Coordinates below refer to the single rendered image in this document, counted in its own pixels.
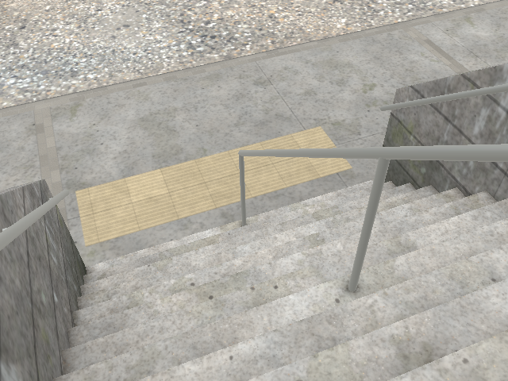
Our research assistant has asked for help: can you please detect stairs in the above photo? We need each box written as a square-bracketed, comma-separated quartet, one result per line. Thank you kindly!
[53, 179, 508, 381]

